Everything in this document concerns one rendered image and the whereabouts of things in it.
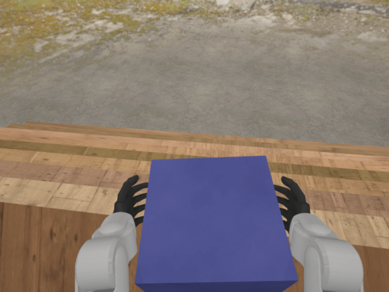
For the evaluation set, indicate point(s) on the robot left hand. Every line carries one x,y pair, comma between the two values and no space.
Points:
126,199

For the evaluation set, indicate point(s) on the right robot forearm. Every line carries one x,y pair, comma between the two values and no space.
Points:
330,264

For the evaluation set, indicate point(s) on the left robot forearm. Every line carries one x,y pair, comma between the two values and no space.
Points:
102,262

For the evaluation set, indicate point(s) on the carton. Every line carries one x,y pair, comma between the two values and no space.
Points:
213,225

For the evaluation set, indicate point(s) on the robot right hand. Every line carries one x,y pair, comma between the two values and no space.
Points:
295,205

